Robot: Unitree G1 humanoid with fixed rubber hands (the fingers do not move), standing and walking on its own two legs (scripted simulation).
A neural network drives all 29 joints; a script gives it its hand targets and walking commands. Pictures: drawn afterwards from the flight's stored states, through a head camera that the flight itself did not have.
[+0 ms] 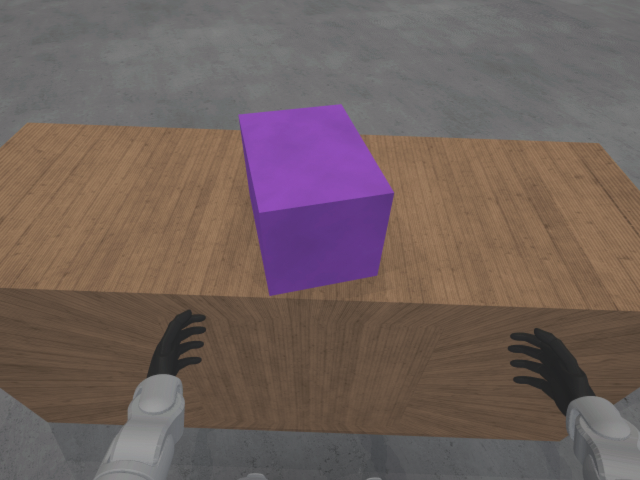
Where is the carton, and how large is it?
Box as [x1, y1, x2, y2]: [238, 104, 393, 295]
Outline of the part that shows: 341,104 238,114 250,198 269,295 372,276 377,274 393,191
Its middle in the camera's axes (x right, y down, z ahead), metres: -0.03 -0.08 +0.70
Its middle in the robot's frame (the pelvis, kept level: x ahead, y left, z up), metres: +0.58 +0.04 +0.02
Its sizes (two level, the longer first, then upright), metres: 0.273 0.196 0.192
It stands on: a pedestal, 0.68 m high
